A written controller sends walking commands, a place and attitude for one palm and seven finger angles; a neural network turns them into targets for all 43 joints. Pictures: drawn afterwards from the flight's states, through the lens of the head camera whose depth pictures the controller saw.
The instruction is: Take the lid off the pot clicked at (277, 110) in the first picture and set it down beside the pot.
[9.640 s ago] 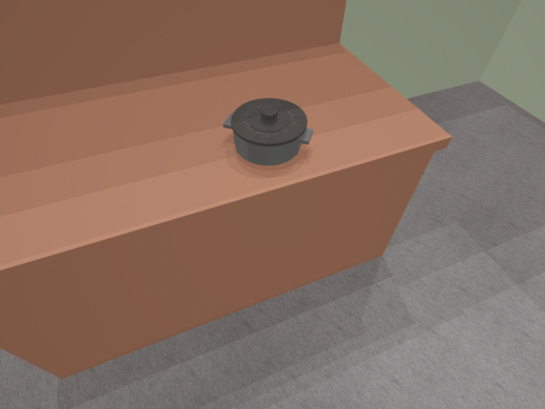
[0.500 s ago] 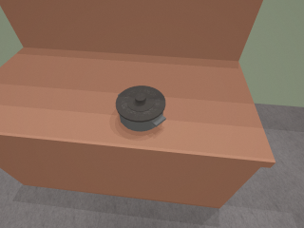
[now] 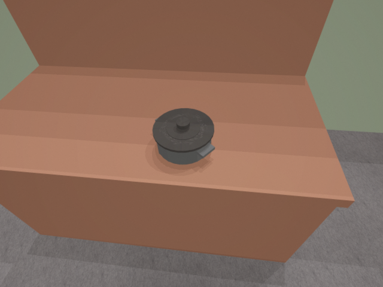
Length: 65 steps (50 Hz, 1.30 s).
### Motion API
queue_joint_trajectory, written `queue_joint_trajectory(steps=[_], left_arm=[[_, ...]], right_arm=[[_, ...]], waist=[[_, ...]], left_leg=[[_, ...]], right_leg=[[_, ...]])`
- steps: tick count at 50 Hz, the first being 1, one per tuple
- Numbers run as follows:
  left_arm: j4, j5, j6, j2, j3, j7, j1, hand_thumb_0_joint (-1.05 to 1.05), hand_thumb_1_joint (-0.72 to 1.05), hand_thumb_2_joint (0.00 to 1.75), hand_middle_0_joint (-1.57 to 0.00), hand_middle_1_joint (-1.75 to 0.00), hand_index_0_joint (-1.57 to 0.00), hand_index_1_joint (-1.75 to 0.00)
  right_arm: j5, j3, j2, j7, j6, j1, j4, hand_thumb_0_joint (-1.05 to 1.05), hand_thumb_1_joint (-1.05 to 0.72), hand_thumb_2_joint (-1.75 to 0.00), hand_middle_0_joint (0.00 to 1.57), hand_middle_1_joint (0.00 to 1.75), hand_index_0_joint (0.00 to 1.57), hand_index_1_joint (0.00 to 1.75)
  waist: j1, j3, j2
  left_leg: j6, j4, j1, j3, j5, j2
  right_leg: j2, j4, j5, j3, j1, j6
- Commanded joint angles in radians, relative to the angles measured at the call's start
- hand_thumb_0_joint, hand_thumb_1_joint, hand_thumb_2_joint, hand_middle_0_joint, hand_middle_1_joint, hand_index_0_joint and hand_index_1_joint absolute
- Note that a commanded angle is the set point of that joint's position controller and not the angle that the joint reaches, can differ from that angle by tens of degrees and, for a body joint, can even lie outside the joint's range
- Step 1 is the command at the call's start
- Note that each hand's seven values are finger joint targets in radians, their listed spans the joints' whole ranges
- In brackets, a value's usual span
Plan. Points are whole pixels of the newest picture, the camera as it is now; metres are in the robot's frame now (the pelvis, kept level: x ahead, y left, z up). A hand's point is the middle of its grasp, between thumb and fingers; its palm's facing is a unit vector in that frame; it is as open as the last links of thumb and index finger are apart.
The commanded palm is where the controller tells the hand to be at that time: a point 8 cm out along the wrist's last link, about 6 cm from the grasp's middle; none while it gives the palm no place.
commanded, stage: look again from close up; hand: left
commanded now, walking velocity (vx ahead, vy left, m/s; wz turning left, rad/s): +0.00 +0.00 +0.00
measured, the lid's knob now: (183, 123) +0.57 +0.06 +0.00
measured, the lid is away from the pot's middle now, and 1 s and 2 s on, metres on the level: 0.00 0.00 0.00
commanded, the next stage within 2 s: shuffle to correct the standing spot in 0.12 s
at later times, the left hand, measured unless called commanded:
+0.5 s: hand out of the picture -0.02 +0.17 -0.17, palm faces -0.02 -0.98 -0.19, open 7.3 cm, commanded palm none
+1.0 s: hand out of the picture +0.07 +0.17 -0.18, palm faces +0.02 -0.98 -0.20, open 7.3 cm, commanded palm none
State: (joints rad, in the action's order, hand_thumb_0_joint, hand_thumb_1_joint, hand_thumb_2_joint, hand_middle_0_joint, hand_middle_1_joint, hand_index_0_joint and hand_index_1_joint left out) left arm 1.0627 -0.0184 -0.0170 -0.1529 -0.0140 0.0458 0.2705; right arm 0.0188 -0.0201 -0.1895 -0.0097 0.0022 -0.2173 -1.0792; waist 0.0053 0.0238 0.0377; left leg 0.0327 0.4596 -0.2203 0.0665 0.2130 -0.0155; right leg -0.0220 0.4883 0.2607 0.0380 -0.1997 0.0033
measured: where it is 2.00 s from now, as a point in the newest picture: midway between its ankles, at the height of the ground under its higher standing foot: outside the picture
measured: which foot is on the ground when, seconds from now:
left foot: down 0.00-1.00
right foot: down 0.00-1.00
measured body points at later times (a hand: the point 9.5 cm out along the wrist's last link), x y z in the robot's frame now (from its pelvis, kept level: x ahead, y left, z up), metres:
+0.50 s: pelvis +0.02 +0.01 +0.00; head +0.03 +0.00 +0.45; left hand -0.01 +0.22 -0.16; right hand +0.00 -0.20 -0.17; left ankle +0.02 +0.10 -0.74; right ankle +0.00 -0.12 -0.74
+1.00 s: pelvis +0.07 +0.00 +0.00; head +0.09 +0.00 +0.45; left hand +0.07 +0.22 -0.16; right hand +0.07 -0.23 -0.16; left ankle +0.02 +0.10 -0.74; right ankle +0.00 -0.12 -0.73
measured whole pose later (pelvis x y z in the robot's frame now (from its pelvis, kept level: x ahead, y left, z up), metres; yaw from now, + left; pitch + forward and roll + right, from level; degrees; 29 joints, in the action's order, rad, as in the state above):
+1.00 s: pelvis +0.07 +0.00 +0.00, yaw -1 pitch +0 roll +0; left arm 1.11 -0.01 -0.02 -0.13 0.01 0.06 0.30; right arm 0.01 -0.04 -0.14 -0.06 0.02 -0.25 -1.13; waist 0.00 0.03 0.00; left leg 0.03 0.46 -0.14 0.08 0.33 0.00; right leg 0.00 0.49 0.33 0.02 -0.13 0.01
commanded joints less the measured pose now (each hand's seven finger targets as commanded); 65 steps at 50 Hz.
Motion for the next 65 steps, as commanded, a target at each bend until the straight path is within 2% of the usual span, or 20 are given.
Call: queue_joint_trajectory(steps=[1, 11, 19, 24, 28, 32, 38, 39, 40, 42, 43, 44, 48, 53, 57, 58, 59, 60, 63, 65], left_arm=[[-0.032, 0.004, -0.017, -0.123, 0.021, 0.006, 0.065, 0.00, 0.90, 0.90, -0.20, -0.30, -0.20, -0.30], [-0.005, 0.004, -0.017, -0.112, 0.017, 0.003, 0.094, 0.00, 0.90, 0.90, -0.20, -0.30, -0.20, -0.30], [0.010, -0.003, -0.009, -0.090, 0.026, -0.013, 0.134, 0.00, 0.90, 0.90, -0.20, -0.30, -0.20, -0.30], [0.017, -0.003, -0.020, -0.067, 0.029, -0.017, 0.155, 0.00, 0.90, 0.90, -0.20, -0.30, -0.20, -0.30], [0.024, -0.001, -0.030, -0.057, 0.032, -0.016, 0.174, 0.00, 0.90, 0.90, -0.20, -0.30, -0.20, -0.30], [0.038, 0.000, -0.035, -0.054, 0.038, -0.009, 0.195, 0.00, 0.90, 0.90, -0.20, -0.30, -0.20, -0.30], [0.048, 0.001, -0.028, -0.103, 0.058, 0.000, 0.216, 0.00, 0.90, 0.90, -0.20, -0.30, -0.20, -0.30], [0.045, 0.001, -0.027, -0.092, 0.056, 0.005, 0.197, 0.00, 0.90, 0.90, -0.20, -0.30, -0.20, -0.30], [0.039, 0.003, -0.026, -0.087, 0.050, 0.008, 0.169, 0.00, 0.90, 0.90, -0.20, -0.30, -0.20, -0.30], [0.026, 0.007, -0.031, -0.066, 0.043, 0.013, 0.145, 0.00, 0.90, 0.90, -0.20, -0.30, -0.20, -0.30], [0.021, 0.014, -0.029, -0.073, 0.045, 0.014, 0.139, 0.00, 0.90, 0.90, -0.20, -0.30, -0.20, -0.30], [0.021, 0.015, -0.025, -0.067, 0.045, 0.017, 0.136, 0.00, 0.90, 0.90, -0.20, -0.30, -0.20, -0.30], [0.017, 0.011, -0.015, -0.076, 0.041, 0.018, 0.129, 0.00, 0.90, 0.90, -0.20, -0.30, -0.20, -0.30], [-0.008, 0.009, -0.010, -0.102, 0.043, 0.020, 0.117, 0.00, 0.90, 0.90, -0.20, -0.30, -0.20, -0.30], [-0.018, 0.007, -0.008, -0.105, 0.039, 0.020, 0.101, 0.00, 0.90, 0.90, -0.20, -0.30, -0.20, -0.30], [-0.076, 0.008, -0.009, -0.191, 0.029, 0.028, 0.041, 0.00, 0.90, 0.90, -0.20, -0.30, -0.20, -0.30], [-0.095, 0.009, 0.002, -0.124, 0.033, 0.022, 0.062, 0.00, 0.90, 0.90, -0.20, -0.30, -0.20, -0.30], [-0.095, 0.012, -0.004, -0.128, 0.028, 0.018, 0.073, 0.00, 0.90, 0.90, -0.20, -0.30, -0.20, -0.30], [-0.094, 0.015, -0.014, -0.151, 0.034, 0.018, 0.067, 0.00, 0.90, 0.90, -0.20, -0.30, -0.20, -0.30], [-0.097, 0.015, -0.013, -0.141, 0.031, 0.017, 0.049, 0.00, 0.90, 0.90, -0.20, -0.30, -0.20, -0.30]], right_arm=[[-0.004, -0.008, -0.078, 0.002, 0.017, -0.034, 0.029, 0.00, -0.90, -0.90, 0.20, 0.30, 0.20, 0.30], [-0.007, -0.008, -0.059, 0.000, 0.018, -0.058, 0.000, 0.00, -0.90, -0.90, 0.20, 0.30, 0.20, 0.30], [-0.001, -0.023, -0.051, 0.000, 0.018, -0.083, -0.006, 0.00, -0.90, -0.90, 0.20, 0.30, 0.20, 0.30], [-0.005, -0.027, -0.038, -0.003, 0.034, -0.115, -0.012, 0.00, -0.90, -0.90, 0.20, 0.30, 0.20, 0.30], [-0.010, -0.029, -0.026, -0.007, 0.050, -0.143, -0.022, 0.00, -0.90, -0.90, 0.20, 0.30, 0.20, 0.30], [-0.008, -0.031, -0.015, -0.013, 0.055, -0.141, -0.033, 0.00, -0.90, -0.90, 0.20, 0.30, 0.20, 0.30], [-0.009, -0.025, 0.034, -0.019, 0.042, -0.093, -0.023, 0.00, -0.90, -0.90, 0.20, 0.30, 0.20, 0.30], [-0.011, -0.021, 0.035, -0.023, 0.039, -0.084, -0.027, 0.00, -0.90, -0.90, 0.20, 0.30, 0.20, 0.30], [-0.012, -0.017, 0.041, -0.026, 0.037, -0.097, -0.038, 0.00, -0.90, -0.90, 0.20, 0.30, 0.20, 0.30], [-0.011, -0.018, 0.004, -0.036, 0.044, -0.151, -0.063, 0.00, -0.90, -0.90, 0.20, 0.30, 0.20, 0.30], [-0.016, -0.023, -0.011, -0.040, 0.042, -0.160, -0.063, 0.00, -0.90, -0.90, 0.20, 0.30, 0.20, 0.30], [-0.017, -0.024, -0.026, -0.044, 0.035, -0.152, -0.060, 0.00, -0.90, -0.90, 0.20, 0.30, 0.20, 0.30], [-0.015, -0.023, -0.026, -0.045, 0.023, -0.125, -0.042, 0.00, -0.90, -0.90, 0.20, 0.30, 0.20, 0.30], [-0.015, -0.025, -0.044, -0.039, 0.018, -0.108, -0.019, 0.00, -0.90, -0.90, 0.20, 0.30, 0.20, 0.30], [-0.013, -0.022, -0.053, -0.032, 0.014, -0.093, -0.016, 0.00, -0.90, -0.90, 0.20, 0.30, 0.20, 0.30], [0.014, -0.018, -0.088, -0.026, 0.027, -0.088, 0.044, 0.00, -0.90, -0.90, 0.20, 0.30, 0.20, 0.30], [0.003, -0.049, -0.143, -0.027, 0.038, -0.077, 0.064, 0.00, -0.90, -0.90, 0.20, 0.30, 0.20, 0.30], [0.001, -0.048, -0.131, -0.025, 0.040, -0.047, 0.075, 0.00, -0.90, -0.90, 0.20, 0.30, 0.20, 0.30], [-0.002, -0.037, -0.089, -0.015, 0.028, -0.012, 0.100, 0.00, -0.90, -0.90, 0.20, 0.30, 0.20, 0.30], [-0.002, -0.031, -0.087, -0.010, 0.016, 0.008, 0.102, 0.00, -0.90, -0.90, 0.20, 0.30, 0.20, 0.30]], waist=[[-0.004, 0.027, -0.055], [-0.004, 0.033, -0.030], [-0.011, 0.094, -0.024], [-0.008, 0.076, -0.006], [-0.012, 0.036, -0.024], [-0.014, 0.018, -0.045], [-0.021, 0.052, -0.172], [-0.011, 0.061, -0.133], [0.002, 0.061, -0.094], [0.013, -0.011, 0.034], [0.010, -0.038, 0.057], [0.006, -0.032, 0.037], [-0.004, -0.006, -0.005], [-0.004, -0.070, -0.025], [-0.004, -0.062, -0.028], [0.008, 0.011, -0.106], [-0.006, -0.042, -0.033], [-0.016, -0.100, 0.042], [-0.015, -0.088, 0.022], [-0.010, -0.029, -0.022]], left_leg=[[-0.001, -0.085, 0.037, -0.132, -0.030, 0.094], [0.001, -0.096, 0.033, -0.128, 0.002, 0.097], [0.016, -0.134, -0.020, -0.146, 0.306, 0.122], [0.036, -0.142, -0.004, -0.161, 0.261, 0.145], [0.057, -0.107, 0.038, -0.157, 0.056, 0.164], [0.047, -0.002, 0.048, -0.091, -0.121, 0.134], [-0.010, 0.152, -0.082, 0.012, 0.002, 0.045], [-0.018, 0.120, -0.057, 0.003, -0.009, 0.049], [-0.019, 0.055, 0.001, -0.017, -0.096, 0.066], [0.003, 0.031, 0.162, -0.064, -0.535, 0.119], [0.012, 0.040, 0.203, -0.079, -0.684, 0.139], [0.012, 0.037, 0.207, -0.088, -0.709, 0.151], [0.004, -0.018, 0.184, -0.099, -0.592, 0.155], [-0.001, -0.021, 0.195, -0.100, -0.563, 0.154], [-0.002, -0.037, 0.180, -0.098, -0.486, 0.149], [0.004, -0.084, 0.163, -0.122, -0.597, 0.086], [0.012, -0.047, 0.177, -0.151, -0.647, 0.176], [0.023, -0.030, 0.226, -0.145, -0.678, 0.177], [0.004, -0.001, 0.153, -0.117, -0.475, 0.121], [-0.009, -0.010, 0.104, -0.098, -0.307, 0.104]], right_leg=[[-0.092, -0.118, -0.034, -0.116, -0.079, 0.039], [-0.095, -0.129, -0.005, -0.119, -0.090, 0.039], [-0.054, -0.120, 0.224, -0.136, -0.168, 0.056], [-0.041, -0.061, 0.121, -0.110, -0.151, 0.064], [-0.035, -0.001, -0.053, -0.074, -0.103, 0.062], [-0.062, 0.000, -0.157, -0.107, -0.059, 0.076], [-0.161, -0.074, -0.361, -0.240, 0.055, 0.144], [-0.165, -0.061, -0.451, -0.237, 0.043, 0.140], [-0.143, -0.026, -0.545, -0.190, 0.023, 0.117], [-0.081, 0.056, -0.639, -0.095, -0.005, 0.053], [-0.071, 0.045, -0.584, -0.073, -0.001, 0.037], [-0.069, 0.020, -0.513, -0.072, -0.002, 0.036], [-0.085, -0.033, -0.481, -0.078, 0.012, 0.037], [-0.104, -0.034, -0.527, -0.082, 0.048, 0.036], [-0.113, -0.050, -0.489, -0.091, 0.047, 0.034], [-0.013, 0.066, -0.428, -0.052, -0.016, 0.047], [-0.028, 0.052, -0.172, -0.026, -0.050, 0.024], [-0.032, 0.015, -0.195, -0.040, -0.037, 0.037], [-0.066, -0.051, -0.335, -0.080, 0.037, 0.053], [-0.082, -0.082, -0.324, -0.107, 0.019, 0.055]])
